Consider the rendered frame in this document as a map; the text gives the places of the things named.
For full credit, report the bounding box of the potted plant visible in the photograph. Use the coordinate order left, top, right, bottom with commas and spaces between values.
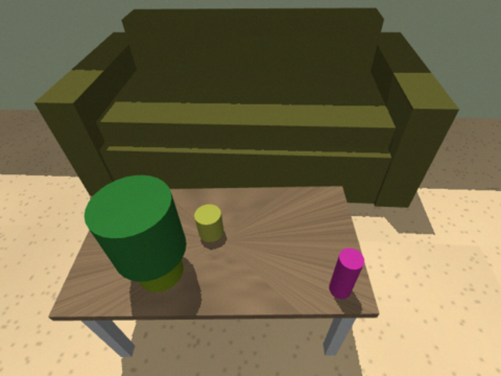
85, 175, 186, 292

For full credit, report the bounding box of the coffee table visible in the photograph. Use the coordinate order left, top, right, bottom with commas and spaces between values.
49, 186, 380, 357

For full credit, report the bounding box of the sofa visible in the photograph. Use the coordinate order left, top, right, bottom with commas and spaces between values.
34, 8, 459, 208

